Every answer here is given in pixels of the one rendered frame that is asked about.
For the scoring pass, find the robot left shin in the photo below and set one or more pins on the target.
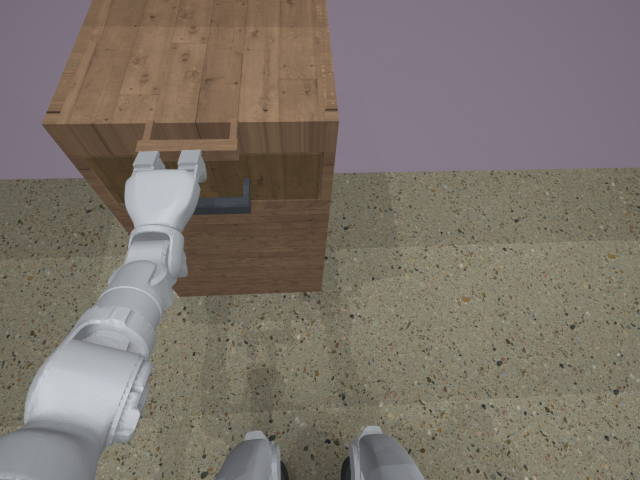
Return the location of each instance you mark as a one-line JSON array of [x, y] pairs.
[[255, 435]]

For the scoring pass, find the left robot upper arm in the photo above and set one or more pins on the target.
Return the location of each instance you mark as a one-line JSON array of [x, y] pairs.
[[91, 397]]

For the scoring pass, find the handle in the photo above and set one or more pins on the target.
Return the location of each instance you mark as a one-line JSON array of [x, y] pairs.
[[212, 149], [226, 205]]

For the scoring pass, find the robot left thigh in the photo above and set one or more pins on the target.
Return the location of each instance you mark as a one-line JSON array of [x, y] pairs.
[[254, 459]]

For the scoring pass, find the drawer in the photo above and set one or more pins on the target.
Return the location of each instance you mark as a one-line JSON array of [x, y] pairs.
[[273, 176]]

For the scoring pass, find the cabinet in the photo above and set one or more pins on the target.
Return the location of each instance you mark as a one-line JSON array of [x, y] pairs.
[[259, 71]]

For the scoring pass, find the robot left forearm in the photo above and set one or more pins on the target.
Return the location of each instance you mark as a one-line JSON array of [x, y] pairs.
[[132, 305]]

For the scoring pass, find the left robot hand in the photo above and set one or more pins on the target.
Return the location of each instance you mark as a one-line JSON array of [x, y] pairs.
[[156, 195]]

